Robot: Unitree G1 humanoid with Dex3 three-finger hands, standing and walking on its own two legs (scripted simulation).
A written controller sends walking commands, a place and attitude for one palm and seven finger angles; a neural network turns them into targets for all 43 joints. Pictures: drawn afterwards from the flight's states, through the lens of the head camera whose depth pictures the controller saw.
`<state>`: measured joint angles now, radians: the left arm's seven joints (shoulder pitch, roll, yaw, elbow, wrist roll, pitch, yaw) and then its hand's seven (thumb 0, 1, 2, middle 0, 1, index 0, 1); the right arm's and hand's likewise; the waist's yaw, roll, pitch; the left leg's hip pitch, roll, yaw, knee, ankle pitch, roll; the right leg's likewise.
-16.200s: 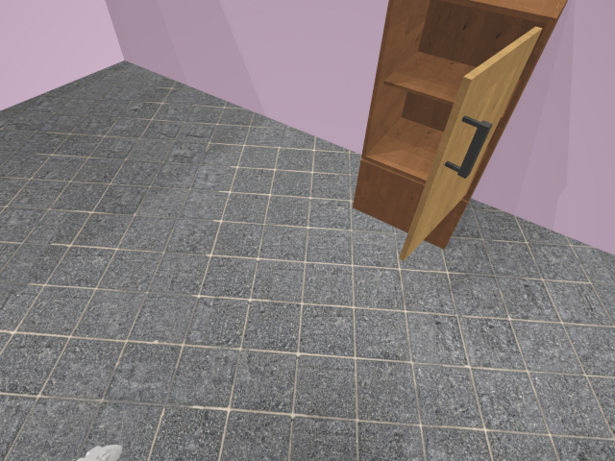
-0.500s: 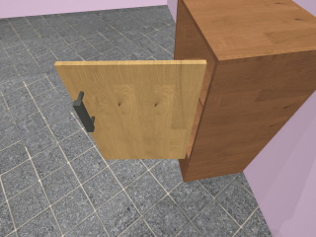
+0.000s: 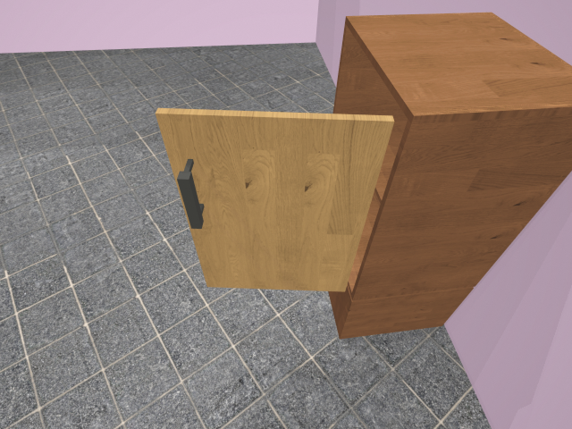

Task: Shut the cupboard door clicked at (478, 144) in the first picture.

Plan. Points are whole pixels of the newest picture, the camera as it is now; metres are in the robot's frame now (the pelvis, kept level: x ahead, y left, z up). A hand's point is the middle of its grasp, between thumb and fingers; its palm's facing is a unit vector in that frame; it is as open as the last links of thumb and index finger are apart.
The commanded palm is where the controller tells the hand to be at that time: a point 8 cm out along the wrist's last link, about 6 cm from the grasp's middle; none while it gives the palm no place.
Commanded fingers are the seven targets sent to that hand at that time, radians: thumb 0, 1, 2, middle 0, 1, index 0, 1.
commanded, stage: come to a stop and stand still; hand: left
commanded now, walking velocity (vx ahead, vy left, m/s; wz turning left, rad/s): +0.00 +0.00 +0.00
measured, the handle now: (193, 194) +0.54 +0.23 -0.03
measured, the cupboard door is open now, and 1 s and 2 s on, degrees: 81 81 81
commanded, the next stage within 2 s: look again from close up in 0.12 s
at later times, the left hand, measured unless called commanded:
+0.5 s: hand out of the picture +0.03 +0.18 -0.17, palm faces +0.01 -0.98 -0.20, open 7.3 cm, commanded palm none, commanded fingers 0.00 0.90 0.90 -0.20 -0.30 -0.20 -0.30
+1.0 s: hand (175, 341) +0.24 +0.19 -0.04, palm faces +0.27 -0.95 -0.16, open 7.2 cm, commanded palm +0.15 +0.22 -0.07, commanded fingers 0.00 0.90 0.90 -0.35 -0.46 -0.35 -0.46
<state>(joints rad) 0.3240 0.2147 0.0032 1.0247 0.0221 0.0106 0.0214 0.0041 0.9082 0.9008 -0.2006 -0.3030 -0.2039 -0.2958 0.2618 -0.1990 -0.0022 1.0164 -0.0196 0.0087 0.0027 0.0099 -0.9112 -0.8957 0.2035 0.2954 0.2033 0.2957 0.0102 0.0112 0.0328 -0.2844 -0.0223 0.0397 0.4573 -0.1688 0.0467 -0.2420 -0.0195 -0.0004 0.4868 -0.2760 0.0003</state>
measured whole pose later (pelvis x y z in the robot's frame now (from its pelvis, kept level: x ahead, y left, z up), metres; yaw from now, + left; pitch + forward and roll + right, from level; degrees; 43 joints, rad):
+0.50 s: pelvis +0.03 +0.00 +0.00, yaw +0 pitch +0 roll +0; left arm 0.28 0.18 -0.01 1.09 0.02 -0.02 0.02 0.00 0.91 0.90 -0.20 -0.30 -0.20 -0.30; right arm 0.25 -0.18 0.00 1.11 -0.01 -0.02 -0.01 0.01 -0.91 -0.90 0.20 0.30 0.20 0.30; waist 0.01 -0.02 0.03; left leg -0.25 -0.04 0.04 0.41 -0.16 0.04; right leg -0.21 -0.02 0.02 0.45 -0.24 0.02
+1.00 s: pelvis +0.06 -0.02 -0.01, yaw +2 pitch +1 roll +1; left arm 0.40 0.20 0.09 0.20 -0.14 -0.12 0.06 0.01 0.91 0.90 -0.22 -0.33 -0.23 -0.32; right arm 0.29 -0.23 -0.01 0.84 0.03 -0.26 -0.04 0.01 -0.91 -0.90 0.20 0.30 0.20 0.30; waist -0.01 0.00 -0.04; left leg -0.31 -0.03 0.01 0.59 -0.30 0.01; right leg -0.26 -0.03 -0.04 0.63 -0.38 -0.01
